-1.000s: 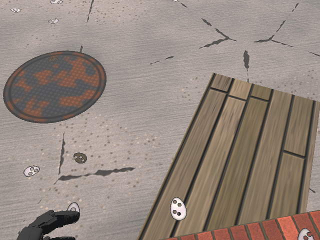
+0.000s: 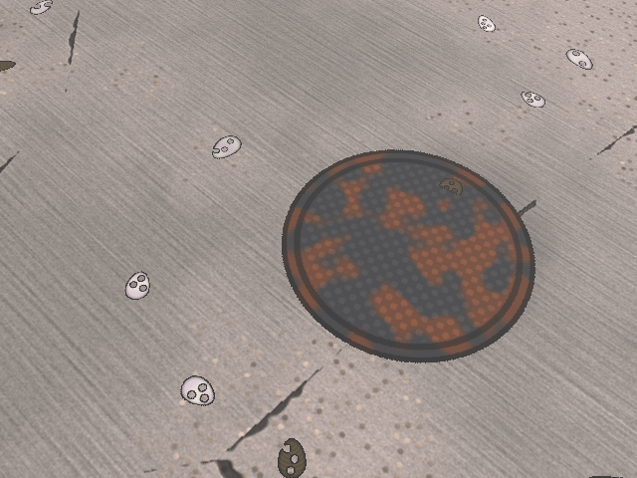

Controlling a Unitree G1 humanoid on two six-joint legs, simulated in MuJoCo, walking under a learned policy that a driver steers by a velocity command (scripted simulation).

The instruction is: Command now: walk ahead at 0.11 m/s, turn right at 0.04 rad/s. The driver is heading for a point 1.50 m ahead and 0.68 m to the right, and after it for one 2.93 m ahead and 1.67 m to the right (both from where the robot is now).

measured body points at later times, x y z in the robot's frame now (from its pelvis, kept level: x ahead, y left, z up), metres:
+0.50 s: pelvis +0.06 -0.05 -0.01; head +0.08 -0.09 +0.43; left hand +0.27 +0.19 -0.09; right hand +0.15 -0.38 -0.12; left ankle +0.08 +0.12 -0.66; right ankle +0.04 -0.15 -0.74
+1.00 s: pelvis +0.16 -0.09 +0.01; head +0.18 -0.07 +0.45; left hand +0.47 -0.02 -0.09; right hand -0.01 -0.33 -0.09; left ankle +0.20 +0.02 -0.74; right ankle +0.07 -0.21 -0.66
